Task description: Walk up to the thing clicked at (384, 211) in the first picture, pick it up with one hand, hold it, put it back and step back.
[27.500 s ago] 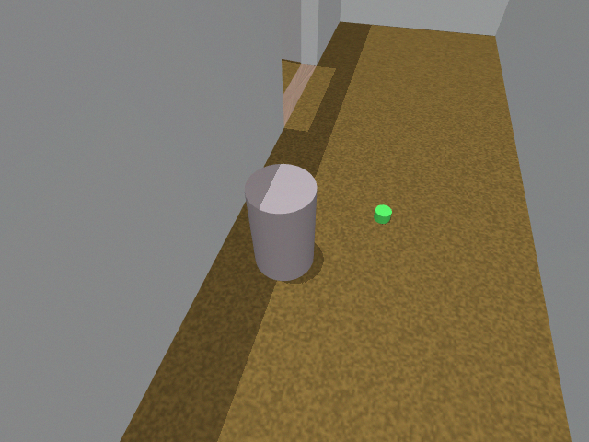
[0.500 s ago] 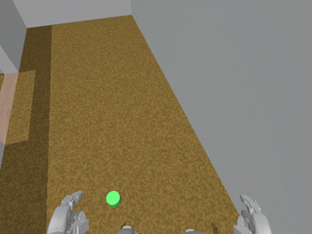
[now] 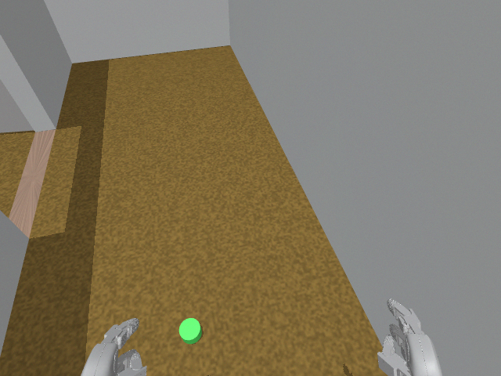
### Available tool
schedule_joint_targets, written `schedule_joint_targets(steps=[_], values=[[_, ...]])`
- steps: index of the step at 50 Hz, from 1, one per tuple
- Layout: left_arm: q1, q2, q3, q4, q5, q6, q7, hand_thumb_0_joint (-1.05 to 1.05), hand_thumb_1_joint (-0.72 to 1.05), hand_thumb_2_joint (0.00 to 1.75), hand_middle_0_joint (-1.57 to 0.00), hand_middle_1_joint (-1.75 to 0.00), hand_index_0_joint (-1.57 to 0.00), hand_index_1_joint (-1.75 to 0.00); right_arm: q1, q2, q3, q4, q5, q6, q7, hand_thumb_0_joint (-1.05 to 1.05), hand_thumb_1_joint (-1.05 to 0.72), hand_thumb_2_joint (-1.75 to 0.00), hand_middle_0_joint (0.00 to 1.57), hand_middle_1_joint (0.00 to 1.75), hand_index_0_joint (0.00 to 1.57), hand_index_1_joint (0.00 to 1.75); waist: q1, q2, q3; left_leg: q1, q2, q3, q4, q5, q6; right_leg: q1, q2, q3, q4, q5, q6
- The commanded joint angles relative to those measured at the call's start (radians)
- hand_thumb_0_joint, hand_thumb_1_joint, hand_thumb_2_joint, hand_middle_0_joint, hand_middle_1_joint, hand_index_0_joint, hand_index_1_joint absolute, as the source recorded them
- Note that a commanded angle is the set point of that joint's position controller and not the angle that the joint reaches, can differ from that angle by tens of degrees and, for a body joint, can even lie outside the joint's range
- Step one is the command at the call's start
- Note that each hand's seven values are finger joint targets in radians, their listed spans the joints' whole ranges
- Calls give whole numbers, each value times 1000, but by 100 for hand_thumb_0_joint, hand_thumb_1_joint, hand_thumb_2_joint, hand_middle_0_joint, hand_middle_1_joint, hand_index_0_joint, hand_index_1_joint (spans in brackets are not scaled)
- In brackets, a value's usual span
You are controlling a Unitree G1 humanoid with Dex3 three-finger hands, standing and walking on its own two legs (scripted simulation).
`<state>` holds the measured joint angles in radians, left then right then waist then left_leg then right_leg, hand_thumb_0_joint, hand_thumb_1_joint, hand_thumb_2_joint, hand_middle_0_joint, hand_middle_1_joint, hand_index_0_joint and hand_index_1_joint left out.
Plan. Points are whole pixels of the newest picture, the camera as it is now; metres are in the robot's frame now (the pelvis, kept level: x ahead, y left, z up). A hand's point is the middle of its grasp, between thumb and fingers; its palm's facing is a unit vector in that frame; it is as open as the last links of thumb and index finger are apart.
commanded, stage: home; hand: left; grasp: from above
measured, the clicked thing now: (190, 331) +0.41 +0.22 -0.69
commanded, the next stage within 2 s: stand in 1.60 s
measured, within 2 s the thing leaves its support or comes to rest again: neither
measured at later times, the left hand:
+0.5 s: hand (141, 373) +0.16 +0.18 -0.05, palm faces +0.04 -0.98 -0.19, open 7.4 cm
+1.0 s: hand (140, 372) +0.16 +0.18 -0.05, palm faces +0.04 -0.98 -0.19, open 7.4 cm
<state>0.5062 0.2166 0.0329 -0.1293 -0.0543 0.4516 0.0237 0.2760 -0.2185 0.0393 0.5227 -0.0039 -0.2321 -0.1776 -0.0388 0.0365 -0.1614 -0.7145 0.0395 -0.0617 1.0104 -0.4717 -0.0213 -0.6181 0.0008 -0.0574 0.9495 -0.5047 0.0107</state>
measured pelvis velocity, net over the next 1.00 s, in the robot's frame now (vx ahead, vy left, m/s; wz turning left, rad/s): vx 0.00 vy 0.01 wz -0.01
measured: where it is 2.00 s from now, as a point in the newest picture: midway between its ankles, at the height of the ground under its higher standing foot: outside the picture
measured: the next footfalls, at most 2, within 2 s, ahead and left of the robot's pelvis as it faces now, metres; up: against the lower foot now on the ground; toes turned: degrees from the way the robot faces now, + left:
none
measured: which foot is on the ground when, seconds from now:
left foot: down 0.00-1.00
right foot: down 0.00-1.00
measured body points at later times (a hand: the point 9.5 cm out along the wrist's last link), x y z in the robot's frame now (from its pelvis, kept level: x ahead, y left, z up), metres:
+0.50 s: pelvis +0.00 +0.00 +0.00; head +0.01 +0.01 +0.45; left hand +0.16 +0.23 -0.03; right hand +0.15 -0.24 -0.06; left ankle +0.02 +0.13 -0.68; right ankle -0.02 -0.13 -0.68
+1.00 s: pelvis +0.00 +0.01 +0.00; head +0.01 +0.01 +0.45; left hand +0.16 +0.24 -0.03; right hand +0.16 -0.24 -0.06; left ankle +0.02 +0.13 -0.68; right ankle -0.02 -0.13 -0.68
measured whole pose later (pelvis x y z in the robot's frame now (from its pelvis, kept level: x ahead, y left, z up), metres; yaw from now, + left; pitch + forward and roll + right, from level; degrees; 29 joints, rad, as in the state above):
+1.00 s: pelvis +0.00 +0.01 +0.00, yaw +0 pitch +10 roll -3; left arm 0.50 0.22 0.03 -0.12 -0.06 0.46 0.02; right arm 0.29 -0.22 0.03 0.53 0.00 -0.23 -0.18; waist -0.04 0.04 -0.16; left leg -0.71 0.04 -0.05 1.02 -0.48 -0.01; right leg -0.61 0.00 -0.05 0.95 -0.50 0.02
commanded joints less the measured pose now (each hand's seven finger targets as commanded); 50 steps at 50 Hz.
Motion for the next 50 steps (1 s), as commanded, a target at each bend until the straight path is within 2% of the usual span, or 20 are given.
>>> schedule_joint_targets(steps=[1, 3, 7, 14, 15, 17, 20, 21, 22, 24, 29, 30, 32, 38, 42, 43, 44, 45, 50], values=[[-29, 108, 56, -199, 11, -53, 5, 0, 90, 90, -20, -30, -20, -30, -53, -122, -51, -147, 4, -60, -18, 0, -90, -90, 20, 30, 20, 30, -7, 22, -78, 149, -35, 27, -151, 221, 32, 8, 22, -8, -163, 237, -4], [-21, 107, 59, -187, 8, -52, 7, 0, 90, 90, -20, -30, -20, -30, -59, -121, -50, -147, 5, -60, -18, 0, -90, -90, 20, 30, 20, 30, 2, 10, -71, 139, -34, 25, -156, 213, 32, 11, 24, -12, -164, 227, -5], [-29, 106, 58, -183, 5, -51, 4, 0, 90, 90, -20, -30, -20, -30, -61, -124, -50, -150, 5, -61, -18, 0, -90, -90, 20, 30, 20, 30, -6, 5, -50, 128, -35, 27, -160, 174, 35, -2, 23, -10, -175, 195, -3], [-18, 110, 62, -185, 5, -49, 5, 0, 90, 90, -20, -30, -20, -30, -53, -121, -52, -146, 6, -61, -20, 0, -90, -90, 20, 30, 20, 30, 1, 4, -81, 134, -34, 29, -148, 219, 34, 12, 23, -7, -167, 234, -4], [-27, 106, 48, -192, 7, -48, 5, 0, 90, 90, -20, -30, -20, -30, -57, -123, -51, -150, 7, -61, -19, 0, -90, -90, 20, 30, 20, 30, -3, 8, -63, 137, -32, 27, -158, 201, 33, 3, 24, -11, -166, 216, -5], [-32, 110, 59, -189, 6, -49, 6, 0, 90, 90, -20, -30, -20, -30, -59, -124, -52, -148, 7, -62, -19, 0, -90, -90, 20, 30, 20, 30, -2, 22, -55, 132, -30, 24, -169, 170, 31, -5, 26, -13, -166, 184, -7], [-22, 108, 59, -198, 6, -48, 5, 0, 90, 90, -20, -30, -20, -30, -56, -118, -51, -149, 7, -62, -19, 0, -90, -90, 20, 30, 20, 30, 3, 27, -63, 135, -29, 19, -170, 177, 30, -3, 26, -16, -164, 187, -9], [-27, 103, 51, -185, 6, -51, 4, 0, 90, 90, -20, -30, -20, -30, -59, -125, -53, -150, 7, -64, -18, 0, -90, -90, 20, 30, 20, 30, -3, 12, -49, 123, -28, 19, -175, 151, 31, -9, 28, -17, -165, 162, -9], [-24, 107, 60, -197, 4, -52, 4, 0, 90, 90, -20, -30, -20, -30, -59, -121, -53, -148, 8, -64, -17, 0, -90, -90, 20, 30, 20, 30, 3, 19, -53, 125, -28, 19, -172, 155, 31, -7, 27, -16, -163, 166, -9], [-22, 107, 58, -199, 4, -51, 2, 0, 90, 90, -20, -30, -20, -30, -53, -122, -54, -149, 8, -64, -18, 0, -90, -90, 20, 30, 20, 30, -4, 17, -83, 140, -28, 20, -164, 180, 31, 0, 26, -13, -160, 190, -8], [-26, 108, 56, -196, 7, -49, 5, 0, 90, 90, -20, -30, -20, -30, -52, -118, -52, -148, 7, -63, -19, 0, -90, -90, 20, 30, 20, 30, 0, 10, -72, 134, -30, 23, -153, 206, 31, -1, 24, -11, -161, 214, -6], [-24, 106, 53, -184, 4, -49, 1, 0, 90, 90, -20, -30, -20, -30, -51, -123, -55, -148, 7, -64, -19, 0, -90, -90, 20, 30, 20, 30, -9, 3, -67, 133, -30, 24, -153, 190, 34, -7, 24, -8, -165, 203, -3], [-33, 110, 56, -202, 5, -52, 1, 0, 90, 90, -20, -30, -20, -30, -55, -123, -55, -144, 7, -66, -19, 0, -90, -90, 20, 30, 20, 30, -2, 26, -72, 141, -27, 24, -160, 198, 30, -1, 24, -10, -156, 205, -8], [-27, 111, 56, -199, 8, -51, 5, 0, 90, 90, -20, -30, -20, -30, -51, -118, -55, -143, 6, -63, -20, 0, -90, -90, 20, 30, 20, 30, 0, 12, -85, 151, -27, 22, -146, 260, 30, 16, 24, -10, -151, 261, -6], [-27, 110, 50, -195, 8, -46, 2, 0, 90, 90, -20, -30, -20, -30, -53, -125, -56, -146, 6, -61, -17, 0, -90, -90, 20, 30, 20, 30, -2, 25, -81, 153, -25, 14, -162, 226, 29, 7, 26, -13, -150, 229, -9], [-29, 108, 51, -187, 9, -47, 2, 0, 90, 90, -20, -30, -20, -30, -57, -122, -55, -145, 5, -61, -17, 0, -90, -90, 20, 30, 20, 30, 1, 25, -57, 137, -25, 14, -165, 207, 29, -2, 26, -15, -151, 212, -9], [-7, 107, 61, -161, 9, -44, 3, 0, 90, 90, -20, -30, -20, -30, -44, -130, -62, -136, 4, -60, -17, 0, -90, -90, 20, 30, 20, 30, -2, 33, -74, 148, -25, 13, -167, 204, 28, -1, 26, -13, -148, 205, -11], [-29, 106, 50, -203, 7, -47, 1, 0, 90, 90, -20, -30, -20, -30, -56, -118, -54, -148, 5, -60, -16, 0, -90, -90, 20, 30, 20, 30, 1, 34, -76, 149, -24, 12, -165, 225, 27, 4, 26, -16, -148, 223, -11], [-30, 111, 58, -192, 3, -49, 2, 0, 90, 90, -20, -30, -20, -30, -54, -121, -56, -149, 7, -59, -17, 0, -90, -90, 20, 30, 20, 30, -6, 5, -68, 136, -29, 24, -149, 211, 35, 8, 22, -8, -164, 223, -3]])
